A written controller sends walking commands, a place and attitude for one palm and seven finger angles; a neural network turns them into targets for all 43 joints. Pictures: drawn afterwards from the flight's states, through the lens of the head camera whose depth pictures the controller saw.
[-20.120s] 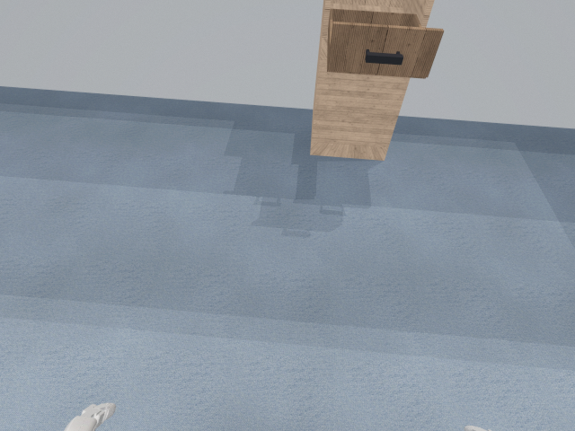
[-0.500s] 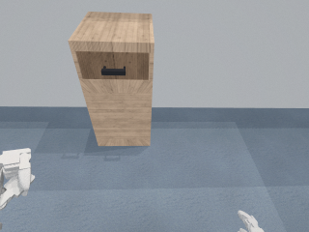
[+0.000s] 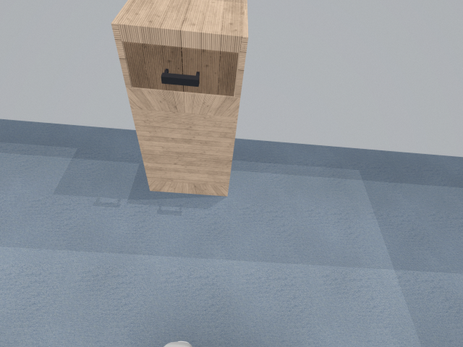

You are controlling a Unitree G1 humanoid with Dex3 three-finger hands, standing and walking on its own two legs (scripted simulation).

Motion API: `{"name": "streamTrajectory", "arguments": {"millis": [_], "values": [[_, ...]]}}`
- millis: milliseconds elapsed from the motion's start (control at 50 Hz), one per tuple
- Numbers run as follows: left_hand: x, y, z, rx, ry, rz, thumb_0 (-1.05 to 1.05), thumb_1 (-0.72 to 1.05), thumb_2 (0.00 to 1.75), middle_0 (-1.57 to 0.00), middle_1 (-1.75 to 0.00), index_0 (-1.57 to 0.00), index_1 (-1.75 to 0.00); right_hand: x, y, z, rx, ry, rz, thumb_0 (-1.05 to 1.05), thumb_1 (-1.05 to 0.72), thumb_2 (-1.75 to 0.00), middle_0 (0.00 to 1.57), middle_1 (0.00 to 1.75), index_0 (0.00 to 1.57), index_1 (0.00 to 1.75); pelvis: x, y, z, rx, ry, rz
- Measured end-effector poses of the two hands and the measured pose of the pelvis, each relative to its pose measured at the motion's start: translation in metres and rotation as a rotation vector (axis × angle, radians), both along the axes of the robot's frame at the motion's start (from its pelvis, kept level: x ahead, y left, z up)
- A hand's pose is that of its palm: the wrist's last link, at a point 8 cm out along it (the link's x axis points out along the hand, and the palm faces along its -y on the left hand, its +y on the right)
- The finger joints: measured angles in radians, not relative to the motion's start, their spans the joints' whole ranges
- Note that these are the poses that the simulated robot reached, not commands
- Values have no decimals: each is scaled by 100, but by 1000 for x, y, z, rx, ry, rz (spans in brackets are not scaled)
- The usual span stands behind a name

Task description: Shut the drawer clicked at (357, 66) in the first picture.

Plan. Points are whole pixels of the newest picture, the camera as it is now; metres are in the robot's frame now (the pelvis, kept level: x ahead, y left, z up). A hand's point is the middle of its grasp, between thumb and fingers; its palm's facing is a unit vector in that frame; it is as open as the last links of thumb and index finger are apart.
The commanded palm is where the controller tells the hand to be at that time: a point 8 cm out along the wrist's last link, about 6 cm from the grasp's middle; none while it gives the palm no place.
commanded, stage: let the arm hang, fingers relaxed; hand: left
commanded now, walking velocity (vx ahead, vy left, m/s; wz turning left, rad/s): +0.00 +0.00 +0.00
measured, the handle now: (181, 76) +0.90 +0.22 -0.05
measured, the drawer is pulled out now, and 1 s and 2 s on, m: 0.00 0.00 0.00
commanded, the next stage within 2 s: look to check the result in 0.72 s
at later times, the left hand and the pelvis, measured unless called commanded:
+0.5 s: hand out of the picture +0.02 +0.18 -0.16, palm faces +0.00 -0.97 -0.25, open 7.2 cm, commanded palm none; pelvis +0.01 -0.01 +0.01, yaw -1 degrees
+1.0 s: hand out of the picture +0.03 +0.16 -0.16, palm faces +0.00 -0.97 -0.23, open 7.3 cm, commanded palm none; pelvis +0.03 -0.02 +0.01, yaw -2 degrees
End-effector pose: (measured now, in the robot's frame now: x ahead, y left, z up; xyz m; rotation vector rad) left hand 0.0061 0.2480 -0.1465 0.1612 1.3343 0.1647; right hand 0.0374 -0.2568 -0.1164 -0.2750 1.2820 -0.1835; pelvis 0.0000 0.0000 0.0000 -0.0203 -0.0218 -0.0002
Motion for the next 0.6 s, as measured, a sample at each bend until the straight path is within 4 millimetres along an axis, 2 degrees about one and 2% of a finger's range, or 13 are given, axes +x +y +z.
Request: {"name": "streamTrajectory", "arguments": {"millis": [60,120,160,220,300,380,520,600], "values": [[-36,7,6,17,107,18,1,91,90,-83,-103,-83,-103,-19,-1,-4,8,67,-21,1,-90,-90,20,30,20,30,0,0,3,-1,3,0],[-61,11,16,42,184,31,1,91,90,-72,-90,-72,-90,-30,2,-10,32,96,-41,1,-90,-90,20,30,19,30,0,0,6,1,0,-3],[-71,13,22,59,216,37,1,91,90,-64,-81,-64,-81,-33,5,-14,52,103,-53,1,-90,-90,20,30,19,30,1,-1,7,4,-5,-6],[-76,13,28,78,233,39,1,91,90,-52,-67,-53,-68,-35,10,-21,84,103,-66,1,-91,-90,20,30,19,30,2,-2,7,8,-12,-11],[-64,9,29,86,209,33,0,91,90,-38,-51,-38,-51,-32,16,-27,118,94,-78,0,-91,-90,20,30,20,30,5,-5,8,12,-21,-16],[-37,-1,25,76,149,17,0,91,90,-29,-40,-29,-41,-29,20,-29,137,86,-87,0,-91,-90,20,30,20,30,9,-8,8,16,-25,-19],[14,-26,17,29,41,-19,0,91,90,-22,-33,-22,-33,-25,18,-27,137,84,-102,0,-91,-90,20,30,20,30,16,-15,8,21,-23,-24],[34,-39,14,2,5,-30,0,91,90,-21,-31,-21,-31,-24,16,-25,127,90,-109,0,-91,-90,20,30,20,30,20,-18,9,23,-19,-25]]}}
